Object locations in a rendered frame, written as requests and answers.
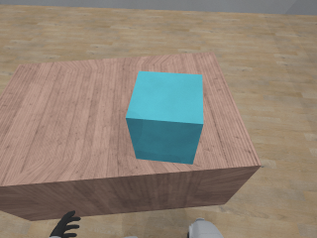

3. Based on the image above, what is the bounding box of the right robot shin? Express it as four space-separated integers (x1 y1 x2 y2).
194 218 205 222

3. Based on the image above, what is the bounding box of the left robot hand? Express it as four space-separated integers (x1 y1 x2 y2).
50 210 81 238

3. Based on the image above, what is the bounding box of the carton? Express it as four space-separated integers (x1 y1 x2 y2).
126 70 204 165

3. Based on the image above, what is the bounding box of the robot right thigh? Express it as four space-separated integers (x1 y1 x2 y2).
188 220 224 238

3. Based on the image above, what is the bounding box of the pedestal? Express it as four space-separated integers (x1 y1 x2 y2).
0 52 262 221

